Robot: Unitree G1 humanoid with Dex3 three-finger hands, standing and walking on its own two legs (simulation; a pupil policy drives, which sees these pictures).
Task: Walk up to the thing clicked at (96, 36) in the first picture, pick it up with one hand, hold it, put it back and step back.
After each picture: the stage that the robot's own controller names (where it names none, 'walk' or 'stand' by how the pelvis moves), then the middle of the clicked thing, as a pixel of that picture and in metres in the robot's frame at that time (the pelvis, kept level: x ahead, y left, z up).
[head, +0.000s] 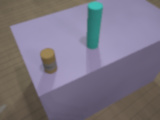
stand; (93, 27) +0.70 -0.03 -0.02
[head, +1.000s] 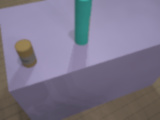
sink last; (82, 21) +0.64 +0.03 +0.01
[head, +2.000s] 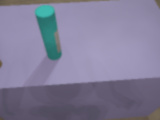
rise first; (50, 36) +0.53 +0.19 +0.01
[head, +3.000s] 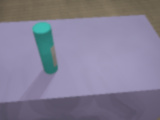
stand; (47, 51) +0.52 +0.18 +0.00
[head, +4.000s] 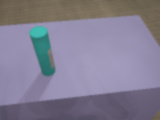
stand; (44, 53) +0.52 +0.19 -0.03
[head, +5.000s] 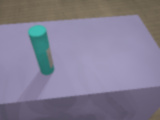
stand; (43, 52) +0.52 +0.20 -0.03
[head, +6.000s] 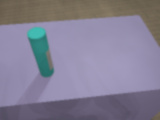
stand; (42, 54) +0.51 +0.20 -0.03
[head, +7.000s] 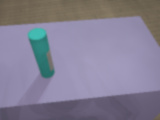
stand; (43, 55) +0.50 +0.20 -0.03
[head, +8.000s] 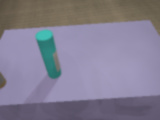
rise first; (50, 56) +0.52 +0.20 -0.02
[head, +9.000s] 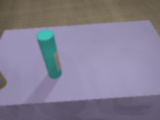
go down; (50, 56) +0.52 +0.19 -0.02
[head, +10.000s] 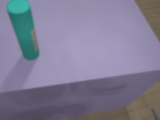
go down; (26, 34) +0.53 +0.18 +0.02
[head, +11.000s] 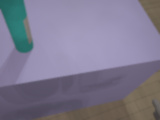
go down; (18, 24) +0.54 +0.19 +0.05
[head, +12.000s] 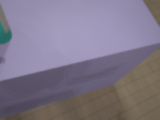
close in; out of the picture +0.53 +0.21 +0.08
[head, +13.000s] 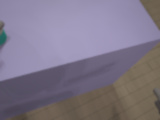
close; out of the picture +0.53 +0.22 +0.08
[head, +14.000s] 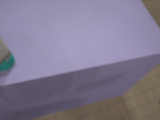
lift; out of the picture +0.44 +0.25 +0.08
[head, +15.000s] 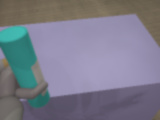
lift; (28, 72) +0.31 +0.17 +0.14
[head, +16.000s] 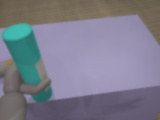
hold; (32, 68) +0.32 +0.16 +0.14
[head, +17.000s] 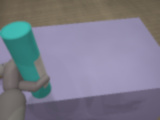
hold; (31, 65) +0.33 +0.17 +0.15
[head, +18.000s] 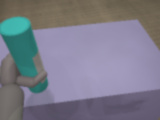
crouch; (29, 61) +0.34 +0.17 +0.16
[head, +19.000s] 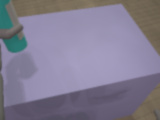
lower; (3, 14) +0.49 +0.21 +0.19
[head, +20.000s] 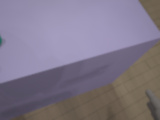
lower; out of the picture +0.53 +0.23 +0.08
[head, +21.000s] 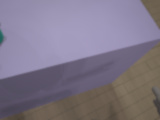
lower; out of the picture +0.53 +0.22 +0.09
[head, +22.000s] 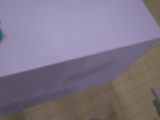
lower; out of the picture +0.53 +0.22 +0.09
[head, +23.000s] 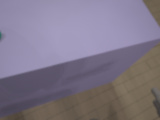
lower; out of the picture +0.53 +0.23 +0.09
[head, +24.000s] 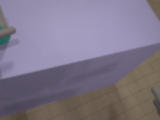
open; out of the picture +0.53 +0.21 +0.09
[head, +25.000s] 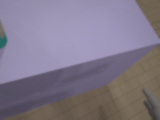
sink last; out of the picture +0.51 +0.21 +0.07
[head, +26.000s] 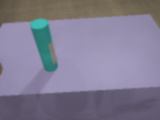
stand; (45, 48) +0.53 +0.21 +0.03
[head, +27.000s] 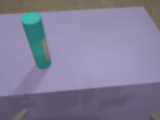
stand; (38, 44) +0.51 +0.20 +0.03
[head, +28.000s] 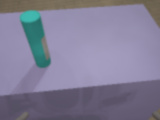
stand; (37, 42) +0.52 +0.20 +0.04
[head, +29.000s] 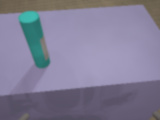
stand; (36, 43) +0.52 +0.21 +0.04
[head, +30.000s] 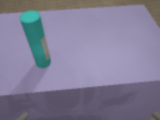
stand; (37, 43) +0.52 +0.20 +0.04
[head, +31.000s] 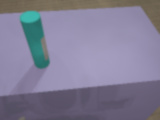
stand; (37, 43) +0.52 +0.20 +0.04
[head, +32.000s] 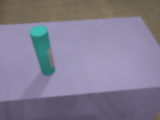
stand; (44, 53) +0.53 +0.20 -0.02
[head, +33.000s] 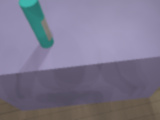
walk; (39, 25) +0.59 +0.23 -0.01
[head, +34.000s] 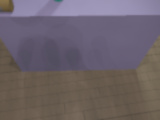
walk; out of the picture +0.90 +0.16 +0.00
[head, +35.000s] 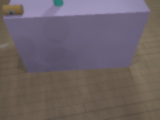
stand; out of the picture +1.10 +0.21 -0.01
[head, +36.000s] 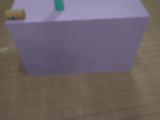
stand; out of the picture +1.10 +0.20 -0.03
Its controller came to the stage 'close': yes
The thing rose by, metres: 0.20
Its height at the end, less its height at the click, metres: +0.00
